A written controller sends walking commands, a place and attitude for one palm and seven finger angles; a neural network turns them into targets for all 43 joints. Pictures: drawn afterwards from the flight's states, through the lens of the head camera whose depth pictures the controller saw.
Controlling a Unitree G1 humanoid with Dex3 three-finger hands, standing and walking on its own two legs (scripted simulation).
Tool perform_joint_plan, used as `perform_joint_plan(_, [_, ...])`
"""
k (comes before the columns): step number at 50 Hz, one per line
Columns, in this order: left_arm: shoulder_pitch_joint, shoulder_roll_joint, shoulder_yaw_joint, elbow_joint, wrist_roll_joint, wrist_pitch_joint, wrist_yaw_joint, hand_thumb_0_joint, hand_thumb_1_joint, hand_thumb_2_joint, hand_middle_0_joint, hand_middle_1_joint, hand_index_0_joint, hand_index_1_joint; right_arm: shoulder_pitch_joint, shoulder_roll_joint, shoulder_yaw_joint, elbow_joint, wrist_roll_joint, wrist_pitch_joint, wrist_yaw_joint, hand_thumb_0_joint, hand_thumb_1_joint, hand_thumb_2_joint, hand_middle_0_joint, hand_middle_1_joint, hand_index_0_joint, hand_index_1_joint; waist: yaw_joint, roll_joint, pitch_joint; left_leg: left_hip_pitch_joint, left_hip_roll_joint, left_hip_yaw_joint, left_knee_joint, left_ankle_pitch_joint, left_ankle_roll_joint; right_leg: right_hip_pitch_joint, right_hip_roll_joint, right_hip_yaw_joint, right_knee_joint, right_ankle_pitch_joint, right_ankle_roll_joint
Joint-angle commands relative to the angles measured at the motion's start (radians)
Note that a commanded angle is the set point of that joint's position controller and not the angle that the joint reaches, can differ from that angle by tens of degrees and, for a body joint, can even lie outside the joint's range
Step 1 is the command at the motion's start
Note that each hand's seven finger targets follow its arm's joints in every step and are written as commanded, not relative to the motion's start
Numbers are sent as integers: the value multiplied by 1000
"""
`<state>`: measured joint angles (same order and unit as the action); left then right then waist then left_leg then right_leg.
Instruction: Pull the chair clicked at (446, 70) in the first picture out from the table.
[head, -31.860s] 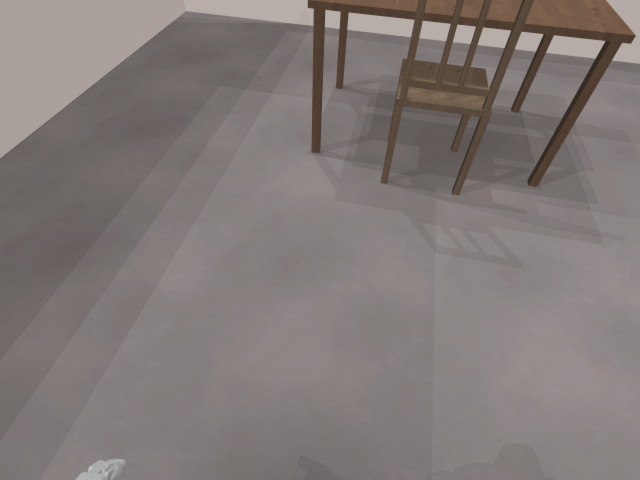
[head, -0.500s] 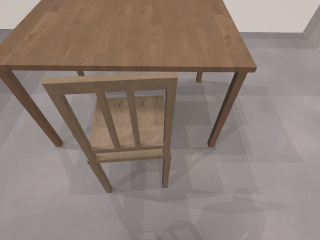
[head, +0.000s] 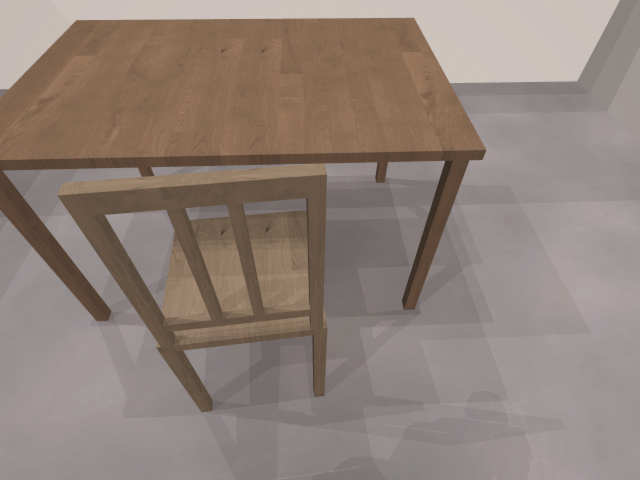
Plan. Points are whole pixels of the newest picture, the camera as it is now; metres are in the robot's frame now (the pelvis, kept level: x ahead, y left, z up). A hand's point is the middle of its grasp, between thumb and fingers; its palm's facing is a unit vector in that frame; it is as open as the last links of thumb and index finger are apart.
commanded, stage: look to check the result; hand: left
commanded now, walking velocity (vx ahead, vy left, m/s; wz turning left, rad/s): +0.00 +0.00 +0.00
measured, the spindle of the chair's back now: (199, 269) +0.46 +0.24 -0.08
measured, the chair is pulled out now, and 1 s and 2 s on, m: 0.16 0.16 0.16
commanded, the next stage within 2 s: come to a stop and stand still in 0.76 s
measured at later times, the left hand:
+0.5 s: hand out of the picture +0.00 +0.16 -0.18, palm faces +0.03 -0.98 -0.19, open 7.4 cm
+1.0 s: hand out of the picture +0.01 +0.17 -0.18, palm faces +0.01 -0.98 -0.21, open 7.4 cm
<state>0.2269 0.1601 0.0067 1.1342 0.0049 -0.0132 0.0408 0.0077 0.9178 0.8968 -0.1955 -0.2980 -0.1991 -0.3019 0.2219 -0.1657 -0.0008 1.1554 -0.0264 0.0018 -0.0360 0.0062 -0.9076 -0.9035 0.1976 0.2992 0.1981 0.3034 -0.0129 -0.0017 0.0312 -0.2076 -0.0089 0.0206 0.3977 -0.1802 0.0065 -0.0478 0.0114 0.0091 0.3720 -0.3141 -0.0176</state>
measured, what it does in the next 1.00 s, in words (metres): stands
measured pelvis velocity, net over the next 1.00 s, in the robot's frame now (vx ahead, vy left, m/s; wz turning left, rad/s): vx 0.00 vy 0.00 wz -0.01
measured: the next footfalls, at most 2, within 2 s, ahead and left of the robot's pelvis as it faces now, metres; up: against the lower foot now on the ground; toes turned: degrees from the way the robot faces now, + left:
none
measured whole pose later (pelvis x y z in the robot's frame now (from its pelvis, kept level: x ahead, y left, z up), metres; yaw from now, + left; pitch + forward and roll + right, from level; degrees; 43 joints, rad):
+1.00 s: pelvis +0.00 +0.00 +0.00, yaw +0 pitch -1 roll +0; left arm 0.29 0.14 0.00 1.10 0.01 -0.05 0.06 0.01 0.91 0.90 -0.20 -0.30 -0.20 -0.30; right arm 0.24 -0.17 0.00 1.09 -0.02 -0.01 -0.03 0.01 -0.91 -0.90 0.20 0.30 0.20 0.30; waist -0.02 0.01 0.05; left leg -0.26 0.02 0.02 0.51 -0.23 0.01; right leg -0.06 0.04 0.01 0.40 -0.32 -0.02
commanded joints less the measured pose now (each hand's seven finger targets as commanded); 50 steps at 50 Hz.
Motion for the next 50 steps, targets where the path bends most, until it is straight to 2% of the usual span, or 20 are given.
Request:
perform_joint_plan(1, [75, 106, 15, -18, 0, -5, 6, 0, 900, 900, -200, -300, -200, -300, 43, -106, -14, -24, 5, -12, -6, 0, -900, -900, 200, 300, 200, 300, 5, -10, -3, 107, 102, -95, -32, 231, 28, -114, -111, 71, -71, 263, -5])
perform_joint_plan(2, [81, 104, 14, -16, 2, -6, 7, 0, 900, 900, -200, -300, -200, -300, 36, -104, -15, -24, 6, -10, -6, 0, -900, -900, 200, 300, 200, 300, 8, -28, 26, 101, 104, -91, -33, 222, 27, -129, -109, 70, -82, 261, -5])
perform_joint_plan(6, [93, 99, 13, -13, 0, -7, 7, 0, 900, 900, -200, -300, -200, -300, 47, -104, -15, -21, 5, -12, -7, 0, -900, -900, 200, 300, 200, 300, 4, -10, -12, 118, 104, -89, -29, 228, 27, -110, -111, 76, -76, 276, -5])
perform_joint_plan(7, [97, 97, 13, -10, 2, -7, 8, 0, 900, 900, -200, -300, -200, -300, 39, -103, -15, -23, 7, -11, -8, 0, -900, -900, 200, 300, 200, 300, 7, -24, 15, 113, 105, -88, -27, 224, 28, -123, -109, 75, -84, 278, -5])
perform_joint_plan(10, [104, 94, 13, -6, 1, -8, 8, 0, 900, 900, -200, -300, -200, -300, 50, -100, -15, -19, 6, -12, -9, 0, -900, -900, 200, 300, 200, 300, 4, -5, -6, 121, 105, -88, -28, 233, 27, -110, -111, 77, -78, 285, -5])
perform_joint_plan(12, [114, 94, 13, -5, 2, -9, 9, 0, 900, 900, -200, -300, -200, -300, 45, -101, -16, -24, 8, -12, -11, 0, -900, -900, 200, 300, 200, 300, 8, -36, 10, 123, 107, -83, -21, 243, 28, -118, -110, 70, -81, 315, -3])
perform_joint_plan(19, [114, 86, 11, -1, 1, -7, 9, 0, 900, 900, -200, -300, -200, -300, 51, -95, -16, -18, 6, -11, -11, 0, -900, -900, 200, 300, 200, 300, 3, 11, 10, 116, 105, -85, -27, 218, 25, -115, -109, 76, -80, 271, -6])
perform_joint_plan(21, [114, 87, 12, -1, 1, -7, 8, 0, 900, 900, -200, -300, -200, -300, 49, -96, -15, -19, 6, -12, -12, 0, -900, -900, 200, 300, 200, 300, 5, -3, 7, 117, 105, -87, -25, 231, 26, -113, -108, 72, -76, 283, -6])
perform_joint_plan(22, [120, 86, 11, 0, 2, -7, 9, 0, 900, 900, -200, -300, -200, -300, 41, -95, -16, -22, 9, -11, -11, 0, -900, -900, 200, 300, 200, 300, 9, -25, 39, 110, 107, -85, -29, 218, 27, -131, -106, 70, -88, 272, -4])
perform_joint_plan(26, [121, 86, 12, -1, 1, -9, 8, 0, 900, 900, -200, -300, -200, -300, 49, -95, -17, -21, 6, -14, -12, 0, -900, -900, 200, 300, 200, 300, 5, -7, -17, 132, 107, -85, -21, 245, 28, -105, -111, 75, -73, 306, -5])
perform_joint_plan(28, [116, 87, 11, -3, 2, -9, 9, 0, 900, 900, -200, -300, -200, -300, 43, -94, -18, -22, 6, -13, -12, 0, -900, -900, 200, 300, 200, 300, 5, -8, 17, 120, 107, -83, -22, 239, 26, -116, -111, 74, -78, 311, -3])
perform_joint_plan(34, [115, 93, 13, -7, 1, -10, 9, 0, 900, 900, -200, -300, -200, -300, 47, -97, -18, -22, 6, -15, -12, 0, -900, -900, 200, 300, 200, 300, 6, -15, -4, 129, 108, -83, -18, 265, 26, -99, -111, 75, -72, 340, -2])
perform_joint_plan(37, [114, 93, 14, -10, 2, -9, 10, 0, 900, 900, -200, -300, -200, -300, 43, -98, -17, -22, 8, -14, -12, 0, -900, -900, 200, 300, 200, 300, 9, -25, 31, 119, 109, -79, -22, 255, 25, -115, -109, 71, -80, 332, -2])
perform_joint_plan(40, [114, 96, 15, -10, 1, -10, 10, 0, 900, 900, -200, -300, -200, -300, 51, -97, -18, -20, 6, -14, -11, 0, -900, -900, 200, 300, 200, 300, 7, -14, -2, 130, 108, -78, -21, 261, 26, -97, -112, 73, -75, 337, -2])
perform_joint_plan(45, [107, 94, 14, -10, 1, -8, 8, 0, 900, 900, -200, -300, -200, -300, 52, -98, -17, -17, 5, -12, -11, 0, -900, -900, 200, 300, 200, 300, 5, -1, 24, 119, 108, -82, -32, 229, 24, -110, -109, 76, -84, 283, -4])
perform_joint_plan(46, [181, 104, 8, -23, 30, -48, 44, 0, 900, 900, -200, -300, -200, -300, -5, -100, -10, -106, 25, -38, 8, 0, -900, -900, 200, 300, 200, 300, 34, -51, 83, -30, 79, -30, 219, 223, -5, -137, -158, 119, -66, 737, 51])
perform_joint_plan(47, [179, 165, 28, -50, 26, -54, 44, 0, 900, 900, -200, -300, -200, -300, 2, -84, -8, -148, 22, -34, 10, 0, -900, -900, 200, 300, 200, 300, -2, -74, 48, -97, 46, -4, 193, 82, -8, -10, -202, 96, 16, 1065, 32])
perform_joint_plan(48, [182, 139, 15, -75, 11, -57, 37, 0, 900, 900, -200, -300, -200, -300, 97, -58, -6, -147, 9, -40, 7, 0, -900, -900, 200, 300, 200, 300, -20, -164, -84, -66, 38, 0, 145, 6, 19, 73, -199, 78, 111, 1151, 2])
perform_joint_plan(49, [158, 119, 5, -96, 2, -53, 32, 0, 900, 900, -200, -300, -200, -300, 124, -78, -12, -147, 6, -42, 4, 0, -900, -900, 200, 300, 200, 300, -29, -171, -157, -20, 32, -4, 147, 86, 31, 98, -174, 45, 163, 1143, -18])
perform_joint_plan(50, [156, 118, 7, -112, 0, -49, 29, 0, 900, 900, -200, -300, -200, -300, 128, -88, -15, -145, 10, -41, 1, 0, -900, -900, 200, 300, 200, 300, -23, -113, -167, 15, 47, -16, 154, 202, 36, 69, -156, 45, 176, 1040, -24])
